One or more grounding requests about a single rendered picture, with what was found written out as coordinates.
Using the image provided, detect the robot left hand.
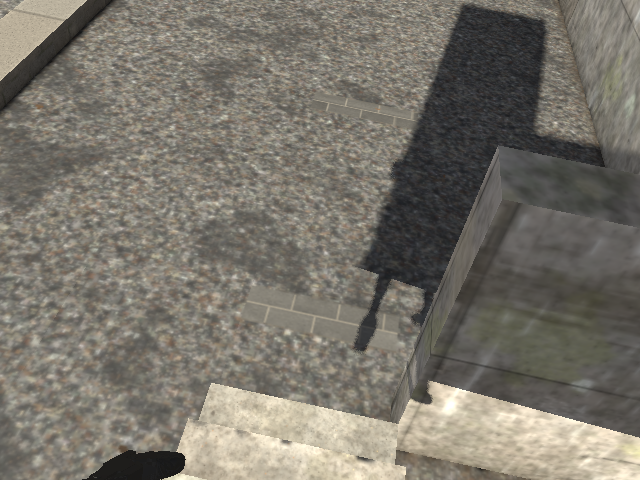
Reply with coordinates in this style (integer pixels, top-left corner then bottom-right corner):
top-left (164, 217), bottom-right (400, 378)
top-left (82, 450), bottom-right (186, 480)

